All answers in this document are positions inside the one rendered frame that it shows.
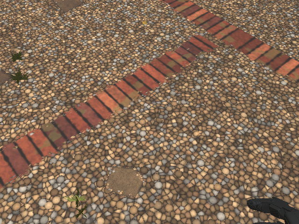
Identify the right robot hand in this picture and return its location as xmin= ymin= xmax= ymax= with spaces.
xmin=247 ymin=197 xmax=299 ymax=224

